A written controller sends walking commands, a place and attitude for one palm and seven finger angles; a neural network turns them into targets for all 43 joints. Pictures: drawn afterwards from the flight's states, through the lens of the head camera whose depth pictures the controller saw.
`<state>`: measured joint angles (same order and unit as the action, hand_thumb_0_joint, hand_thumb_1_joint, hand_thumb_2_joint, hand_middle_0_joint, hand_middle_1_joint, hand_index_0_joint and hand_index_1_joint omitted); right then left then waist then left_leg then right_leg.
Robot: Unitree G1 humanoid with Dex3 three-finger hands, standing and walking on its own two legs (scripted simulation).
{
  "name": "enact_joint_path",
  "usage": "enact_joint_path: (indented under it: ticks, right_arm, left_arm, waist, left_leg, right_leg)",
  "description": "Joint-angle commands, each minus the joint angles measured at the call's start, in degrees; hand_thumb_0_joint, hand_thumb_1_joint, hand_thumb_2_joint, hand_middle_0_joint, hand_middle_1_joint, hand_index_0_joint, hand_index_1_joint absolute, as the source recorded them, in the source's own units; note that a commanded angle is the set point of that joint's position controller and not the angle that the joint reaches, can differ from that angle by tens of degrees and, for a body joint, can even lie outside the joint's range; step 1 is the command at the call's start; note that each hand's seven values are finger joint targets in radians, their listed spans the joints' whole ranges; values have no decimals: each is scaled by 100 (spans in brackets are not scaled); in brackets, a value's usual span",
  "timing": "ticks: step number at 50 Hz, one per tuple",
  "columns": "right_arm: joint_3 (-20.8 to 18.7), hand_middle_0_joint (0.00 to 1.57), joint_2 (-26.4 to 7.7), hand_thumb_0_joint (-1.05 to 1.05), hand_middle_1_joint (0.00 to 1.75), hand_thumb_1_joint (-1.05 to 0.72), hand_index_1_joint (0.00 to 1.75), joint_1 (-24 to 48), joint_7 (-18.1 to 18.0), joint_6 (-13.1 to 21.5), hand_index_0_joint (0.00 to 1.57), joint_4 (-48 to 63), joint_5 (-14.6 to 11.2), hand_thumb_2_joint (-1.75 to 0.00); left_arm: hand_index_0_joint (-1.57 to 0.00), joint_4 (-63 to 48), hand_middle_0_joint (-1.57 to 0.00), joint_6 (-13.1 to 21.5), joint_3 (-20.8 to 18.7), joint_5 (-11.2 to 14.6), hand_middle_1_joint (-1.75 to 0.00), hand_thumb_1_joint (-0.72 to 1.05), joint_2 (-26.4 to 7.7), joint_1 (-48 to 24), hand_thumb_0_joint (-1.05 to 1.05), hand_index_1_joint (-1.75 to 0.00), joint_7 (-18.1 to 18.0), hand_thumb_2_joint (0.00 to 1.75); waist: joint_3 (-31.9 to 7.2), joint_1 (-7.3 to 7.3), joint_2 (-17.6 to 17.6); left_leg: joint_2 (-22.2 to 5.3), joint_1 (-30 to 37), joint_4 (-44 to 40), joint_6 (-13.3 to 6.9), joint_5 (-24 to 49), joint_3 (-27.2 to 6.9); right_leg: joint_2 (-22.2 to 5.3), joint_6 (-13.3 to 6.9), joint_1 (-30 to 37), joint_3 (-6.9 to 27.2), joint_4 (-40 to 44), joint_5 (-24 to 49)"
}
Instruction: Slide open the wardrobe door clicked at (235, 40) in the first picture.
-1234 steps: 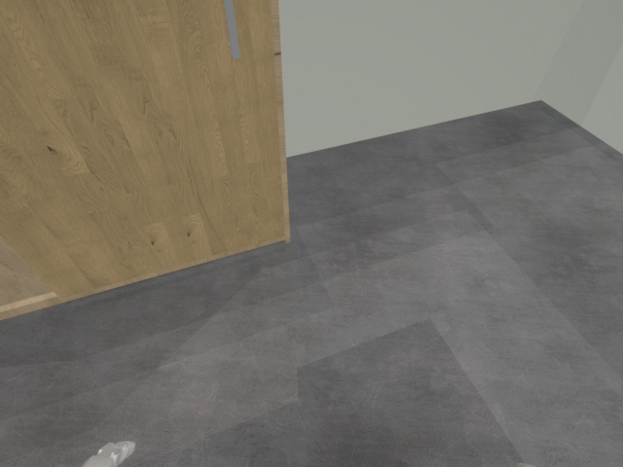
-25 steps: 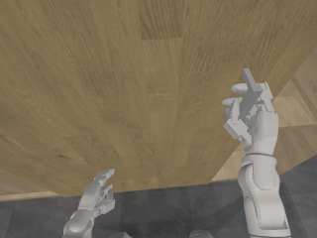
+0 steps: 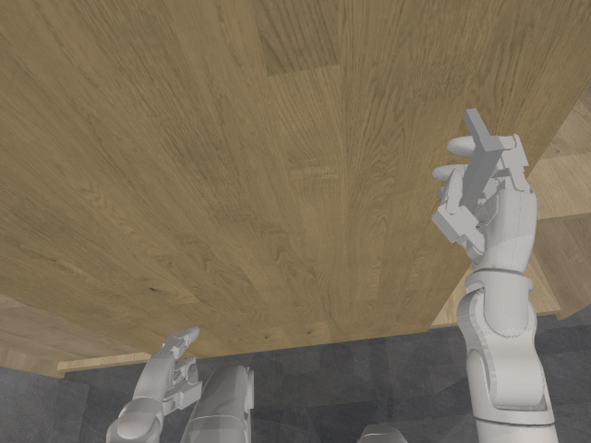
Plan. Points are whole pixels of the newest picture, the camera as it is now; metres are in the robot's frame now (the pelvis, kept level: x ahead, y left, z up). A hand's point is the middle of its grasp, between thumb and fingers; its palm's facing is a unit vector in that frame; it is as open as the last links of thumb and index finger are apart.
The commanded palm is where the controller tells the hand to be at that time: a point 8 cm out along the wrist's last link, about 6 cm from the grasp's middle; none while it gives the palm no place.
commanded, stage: stop walking and hold the door there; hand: right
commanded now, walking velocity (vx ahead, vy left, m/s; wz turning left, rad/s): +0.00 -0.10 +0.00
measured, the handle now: (463, 177) +0.37 -0.22 +0.12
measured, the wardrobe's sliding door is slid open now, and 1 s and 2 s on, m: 0.42 0.42 0.42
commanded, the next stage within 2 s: none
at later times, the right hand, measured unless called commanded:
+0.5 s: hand (453, 209) +0.33 -0.20 +0.11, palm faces +0.36 +0.85 -0.37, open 5.6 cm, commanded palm +0.29 -0.25 +0.08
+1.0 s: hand (448, 216) +0.32 -0.19 +0.11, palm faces +0.27 +0.93 -0.24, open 5.7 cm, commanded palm +0.29 -0.22 +0.08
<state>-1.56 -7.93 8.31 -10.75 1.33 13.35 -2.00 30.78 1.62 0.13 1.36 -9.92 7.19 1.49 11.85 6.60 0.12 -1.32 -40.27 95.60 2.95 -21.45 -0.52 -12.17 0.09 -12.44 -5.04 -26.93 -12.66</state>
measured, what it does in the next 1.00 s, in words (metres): steps on the spot: left foot, then right foot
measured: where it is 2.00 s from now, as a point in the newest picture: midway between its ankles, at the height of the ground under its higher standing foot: outside the picture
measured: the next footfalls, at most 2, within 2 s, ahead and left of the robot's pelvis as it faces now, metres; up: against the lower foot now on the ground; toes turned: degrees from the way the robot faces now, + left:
left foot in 0.26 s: +0.09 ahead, +0.23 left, +0.00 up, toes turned +9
right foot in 0.58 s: +0.05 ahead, -0.11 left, +0.00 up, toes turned +7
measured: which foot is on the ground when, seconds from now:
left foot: up 0.00-0.24, down 0.26-0.62, up 0.64-0.92, down 0.94-1.00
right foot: down 0.00-0.26, up 0.28-0.56, down 0.58-1.00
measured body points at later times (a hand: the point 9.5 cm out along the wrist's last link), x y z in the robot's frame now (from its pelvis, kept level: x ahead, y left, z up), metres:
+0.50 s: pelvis +0.00 +0.05 -0.02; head +0.02 +0.07 +0.43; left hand +0.10 +0.35 -0.12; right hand +0.31 -0.25 +0.13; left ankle +0.05 +0.22 -0.76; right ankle -0.01 -0.06 -0.70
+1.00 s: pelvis -0.08 +0.01 -0.01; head -0.06 +0.02 +0.44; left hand +0.02 +0.25 -0.12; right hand +0.30 -0.24 +0.13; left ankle -0.14 +0.13 -0.76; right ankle +0.01 -0.07 -0.75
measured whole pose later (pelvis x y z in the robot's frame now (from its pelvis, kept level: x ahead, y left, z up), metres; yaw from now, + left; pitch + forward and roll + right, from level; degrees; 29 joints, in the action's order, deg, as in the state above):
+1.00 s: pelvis -0.08 +0.01 -0.01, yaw +12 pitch -1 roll +2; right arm -18.6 -23.4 12.5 -8.3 3.8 -17.8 -3.6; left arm 39.9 3.5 3.8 1.3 -9.6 11.7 -4.0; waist 2.4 -0.6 1.8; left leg 0.5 -4.9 19.2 0.4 -13.2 3.7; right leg -3.2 -1.5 -16.9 -5.6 -24.2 -6.8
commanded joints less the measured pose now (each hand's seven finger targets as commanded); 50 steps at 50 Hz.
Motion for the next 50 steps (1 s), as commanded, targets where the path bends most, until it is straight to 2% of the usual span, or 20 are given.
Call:
enact_joint_path:
  ticks: [1, 3, 7, 11, 13, 14, 15, 16, 17, 20, 24, 28, 31, 32, 34, 36, 38, 42, 49, 50]
  right_arm:
    - [-1202, 45, -1980, 0, 140, -90, 140, 747, 287, 579, 45, 569, -19, -90]
    - [-529, 45, -1315, 0, 140, -90, 140, 1398, 402, 637, 45, 1256, -86, -90]
    - [-1240, 45, -2001, 0, 140, -90, 140, 1278, 280, 692, 45, 819, -126, -90]
    - [-1959, 45, -2725, 0, 140, -90, 140, 861, 303, 783, 45, 86, 6, -90]
    - [-2573, 45, -3393, 0, 140, -90, 140, 854, 265, 837, 45, -276, 29, -90]
    - [-2898, 45, -3660, 0, 140, -90, 140, 749, 249, 816, 45, -518, 54, -90]
    - [-3162, 45, -3861, 0, 140, -90, 140, 489, 272, 805, 45, -1081, 53, -90]
    - [-3242, 45, -3861, 0, 140, -90, 140, 596, 260, 847, 45, -1001, 9, -90]
    - [-2824, 45, -3214, 0, 140, -90, 140, 759, 235, 844, 45, -860, -192, -90]
    - [-3440, 45, -3373, 0, 140, -90, 140, -20, 164, 1040, 45, -1682, -60, -90]
    - [-3039, 45, -3125, 0, 140, -90, 140, 64, 173, 1162, 45, -1386, 54, -90]
    - [-2474, 45, -2647, 0, 140, -90, 140, 284, 188, 1186, 45, -1202, 111, -90]
    - [-2154, 45, -2533, 0, 140, -90, 140, 613, 233, 1251, 45, -734, 128, -90]
    - [-1730, 45, -2146, 0, 140, -90, 140, 842, 255, 1254, 45, -695, 183, -90]
    - [-1971, 45, -2471, 0, 140, -90, 140, 736, 177, 1208, 45, -1073, 235, -90]
    - [-1987, 45, -2556, 0, 140, -90, 140, 889, 224, 1091, 45, -1095, 126, -90]
    - [-1316, 45, -1932, 0, 140, -90, 140, 1223, 331, 948, 45, -1092, 68, -90]
    - [-1286, 45, -2135, 0, 140, -90, 140, 1371, 362, 708, 45, -1451, -9, -90]
    - [-1804, 45, -2770, 0, 140, -90, 140, 1793, 326, 635, 45, -2131, -62, -90]
    - [-1432, 45, -2363, 0, 140, -90, 140, 1930, 367, 595, 45, -2244, -103, -90]
  left_arm:
    - [-20, -635, -20, -94, -428, -37, -30, 90, -1038, -27, 0, -30, -238, 90]
    - [-20, -789, -20, -23, -369, 1, -30, 90, -868, -361, 0, -30, -275, 90]
    - [-20, -675, -20, 256, -267, 64, -30, 90, -890, -196, 0, -30, -407, 90]
    - [-20, -424, -20, 491, -156, 45, -30, 90, -816, -32, 0, -30, -504, 90]
    - [-20, -430, -20, 568, -44, 55, -30, 90, -667, -319, 0, -30, -615, 90]
    - [-20, -380, -20, 587, -8, 16, -30, 90, -650, -411, 0, -30, -647, 90]
    - [-20, -208, -20, 583, 23, -24, -30, 90, -630, -309, 0, -30, -683, 90]
    - [-20, -197, -20, 502, -250, -50, -30, 90, -1145, -38, 0, -30, -636, 90]
    - [-20, -153, -20, 526, -273, -16, -30, 90, -1030, -218, 0, -30, -601, 90]
    - [-20, 79, -20, 513, -250, 4, -30, 90, -1032, -260, 0, -30, -634, 90]
    - [-20, 90, -20, 553, -367, -7, -30, 90, -1037, -298, 0, -30, -714, 90]
    - [-20, 176, -20, 585, -412, -60, -30, 90, -1099, -2, 0, -30, -761, 90]
    - [-20, 5, -20, 519, -536, 28, -30, 90, -1333, 46, 0, -30, -726, 90]
    - [-20, 45, -20, 509, -358, -41, -30, 90, -993, -186, 0, -30, -729, 90]
    - [-20, 85, -20, 497, -393, -68, -30, 90, -1022, -109, 0, -30, -715, 90]
    - [-20, 124, -20, 424, -415, 16, -30, 90, -1130, 79, 0, -30, -665, 90]
    - [-20, 97, -20, 450, -336, 31, -30, 90, -1119, 111, 0, -30, -647, 90]
    - [-20, 92, -20, 460, -173, 9, -30, 90, -1127, 208, 0, -30, -647, 90]
    - [-20, 160, -20, 418, -158, 65, -30, 90, -1112, 194, 0, -30, -724, 90]
    - [-20, 115, -20, 398, -177, 90, -30, 90, -1108, 171, 0, -30, -734, 90]
  waist:
    - [-2415, -586, 1918]
    - [-2304, -675, 2484]
    - [-2006, -794, 2740]
    - [-2136, -649, 776]
    - [-2190, -670, -765]
    - [-2176, -643, -1103]
    - [-2037, -683, -1178]
    - [-2284, -625, -2591]
    - [-2316, -652, -2877]
    - [-2420, -700, -1679]
    - [-2205, -544, -1186]
    - [-2098, -708, -301]
    - [-1963, -565, 1393]
    - [-1737, -719, 2333]
    - [-1416, -669, 1784]
    - [-1466, -620, 829]
    - [-1601, -728, 858]
    - [-1872, -760, 1164]
    - [-2634, -822, 181]
    - [-2537, -842, -63]
  left_leg:
    - [75, -544, -321, 103, 325, 455]
    - [46, -357, -1239, 94, 123, 715]
    - [166, 1440, -4487, -53, -198, 1149]
    - [-27, 3294, -7492, -128, 2083, 569]
    - [-1275, 4141, -7488, -684, 4558, -1126]
    - [-1945, 3792, -7808, -937, 4887, -2094]
    - [-2129, 3373, -8007, -1032, 4327, -2257]
    - [-2019, 3531, -8205, -834, 3718, -2697]
    - [-1916, 3742, -7955, -842, 3106, -2221]
    - [-1622, 3831, -7405, -902, 3343, -742]
    - [-1667, 3404, -7759, -935, 3004, -980]
    - [-950, 2965, -7492, -604, 1334, -633]
    - [-45, 2745, -6133, -262, 392, -32]
    - [-59, 2526, -5142, -193, -177, 173]
    - [-120, 2634, -4244, -246, 20, -135]
    - [-97, 2481, -5005, -220, 4, 187]
    - [-26, 2463, -5866, -212, -110, 379]
    - [61, 2846, -7082, -276, 151, 418]
    - [-268, 3417, -7782, -485, 1010, 81]
    - [-300, 3238, -7713, -508, 906, -45]
  right_leg:
    - [-918, -586, 1678, 246, 584, 2654]
    - [-843, -665, 1686, 32, 588, 2519]
    - [-711, -509, 1043, -463, 504, 2120]
    - [-70, -151, 691, -307, -1168, 888]
    - [708, 8, -748, -62, -2625, -1613]
    - [942, 81, -1016, 319, -3727, -2042]
    - [934, 126, -1140, 636, -4432, -1872]
    - [1254, 179, -1266, 810, -4789, -1625]
    - [1212, 209, -1331, 1102, -4897, -1223]
    - [1060, 173, -1195, 768, -3938, -1061]
    - [1116, -14, -488, 524, -1585, -1498]
    - [1079, 20, 550, 263, 726, 375]
    - [-113, -360, 221, 1379, 1425, 1008]
    - [-339, -357, -54, 1788, 1912, 654]
    - [-458, -626, -785, 1815, 1958, 108]
    - [-341, -672, -115, 1294, 1585, 692]
    - [-327, -598, 343, 1246, 1446, 473]
    - [-295, -404, 630, 1483, 1498, -82]
    - [91, -134, 826, 1002, 616, 164]
    - [139, -158, 842, 895, 566, -74]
